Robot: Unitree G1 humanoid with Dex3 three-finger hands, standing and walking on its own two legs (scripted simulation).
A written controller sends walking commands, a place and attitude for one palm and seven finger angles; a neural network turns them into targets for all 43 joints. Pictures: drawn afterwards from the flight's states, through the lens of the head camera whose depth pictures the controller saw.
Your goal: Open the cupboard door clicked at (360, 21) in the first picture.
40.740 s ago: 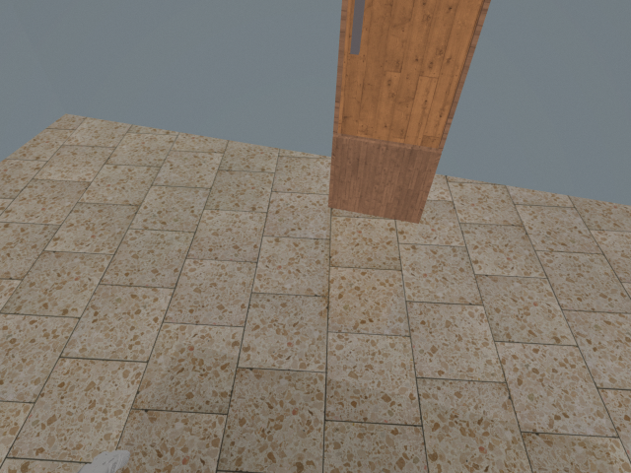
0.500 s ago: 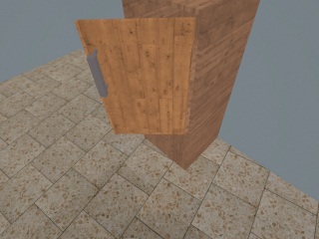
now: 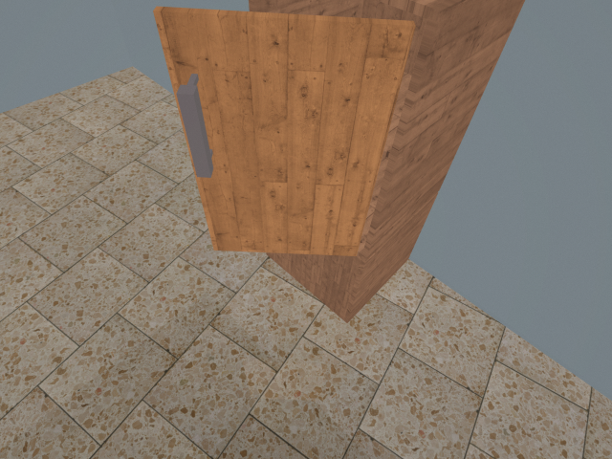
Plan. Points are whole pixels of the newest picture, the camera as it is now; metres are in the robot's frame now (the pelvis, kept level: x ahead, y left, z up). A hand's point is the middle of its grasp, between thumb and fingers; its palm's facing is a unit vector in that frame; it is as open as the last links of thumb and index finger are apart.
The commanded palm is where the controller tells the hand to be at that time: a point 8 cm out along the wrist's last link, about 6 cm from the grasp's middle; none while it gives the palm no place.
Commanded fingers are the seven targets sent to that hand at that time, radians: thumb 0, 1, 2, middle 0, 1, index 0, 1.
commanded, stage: come to a stop and stand still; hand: left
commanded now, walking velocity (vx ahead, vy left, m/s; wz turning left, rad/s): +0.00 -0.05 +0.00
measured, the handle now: (199, 127) +0.61 +0.24 +0.07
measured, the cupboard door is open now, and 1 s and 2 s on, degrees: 42 42 42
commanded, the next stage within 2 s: look again from close up in 0.62 s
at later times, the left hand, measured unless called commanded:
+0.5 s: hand out of the picture -0.04 +0.13 -0.17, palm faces +0.06 -0.98 -0.17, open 7.3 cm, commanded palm none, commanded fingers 0.00 0.90 0.90 -0.20 -0.30 -0.20 -0.30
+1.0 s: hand out of the picture -0.03 +0.15 -0.18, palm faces +0.05 -0.98 -0.21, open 7.4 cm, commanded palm none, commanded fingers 0.00 0.90 0.90 -0.20 -0.30 -0.20 -0.30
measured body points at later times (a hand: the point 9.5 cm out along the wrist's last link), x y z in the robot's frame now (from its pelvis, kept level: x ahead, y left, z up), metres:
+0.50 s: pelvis -0.02 -0.04 +0.01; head -0.01 -0.03 +0.46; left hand -0.04 +0.18 -0.16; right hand -0.05 -0.25 -0.15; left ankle -0.01 +0.10 -0.74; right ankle -0.07 -0.16 -0.74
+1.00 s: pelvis -0.03 -0.02 +0.00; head -0.03 -0.03 +0.44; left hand -0.03 +0.20 -0.16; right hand +0.00 -0.25 -0.16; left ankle -0.01 +0.10 -0.74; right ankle -0.07 -0.16 -0.74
